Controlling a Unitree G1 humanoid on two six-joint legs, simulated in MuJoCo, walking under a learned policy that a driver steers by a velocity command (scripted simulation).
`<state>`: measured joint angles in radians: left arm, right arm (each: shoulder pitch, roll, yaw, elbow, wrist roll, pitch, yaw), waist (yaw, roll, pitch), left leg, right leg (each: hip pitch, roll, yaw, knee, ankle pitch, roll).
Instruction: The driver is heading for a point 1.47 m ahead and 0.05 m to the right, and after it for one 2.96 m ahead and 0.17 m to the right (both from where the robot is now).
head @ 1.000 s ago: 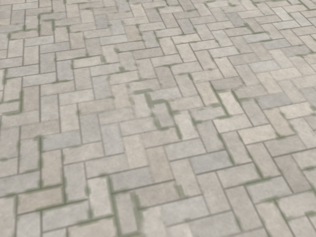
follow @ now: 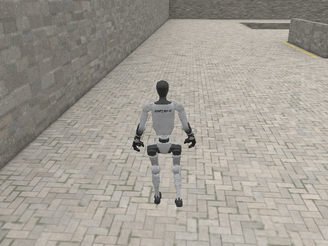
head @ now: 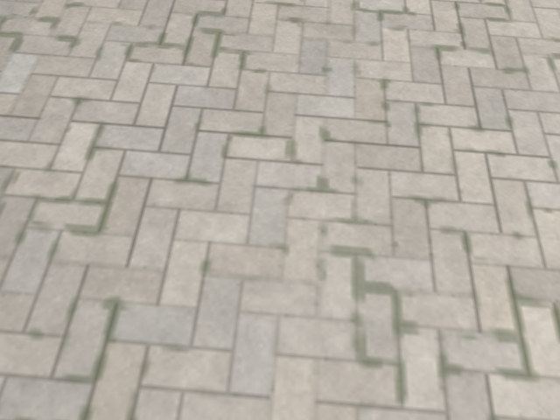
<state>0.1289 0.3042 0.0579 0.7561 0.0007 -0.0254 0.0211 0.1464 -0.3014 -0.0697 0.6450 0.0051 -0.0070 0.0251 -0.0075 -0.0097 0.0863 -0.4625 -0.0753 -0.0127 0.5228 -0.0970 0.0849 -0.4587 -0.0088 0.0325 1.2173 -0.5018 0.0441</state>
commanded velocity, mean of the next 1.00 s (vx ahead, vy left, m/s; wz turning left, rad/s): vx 0.05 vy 0.00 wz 0.23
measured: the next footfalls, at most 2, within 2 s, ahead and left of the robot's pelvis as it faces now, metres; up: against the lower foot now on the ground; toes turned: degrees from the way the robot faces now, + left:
right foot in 0.32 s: +0.14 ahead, -0.16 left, +0.00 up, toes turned +13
left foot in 0.62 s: +0.05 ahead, +0.09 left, +0.00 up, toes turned +8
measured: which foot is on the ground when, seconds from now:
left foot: down 0.00-0.32, up 0.34-0.60, down 0.62-1.00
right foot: up 0.00-0.30, down 0.32-1.00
